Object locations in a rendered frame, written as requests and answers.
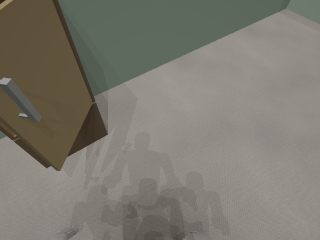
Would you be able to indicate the handle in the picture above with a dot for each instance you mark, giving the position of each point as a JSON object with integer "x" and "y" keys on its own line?
{"x": 30, "y": 112}

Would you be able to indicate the cupboard door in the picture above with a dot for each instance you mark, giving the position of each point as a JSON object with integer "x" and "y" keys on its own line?
{"x": 35, "y": 53}

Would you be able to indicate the left robot hand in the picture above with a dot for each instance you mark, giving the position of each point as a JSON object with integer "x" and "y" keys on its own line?
{"x": 66, "y": 233}

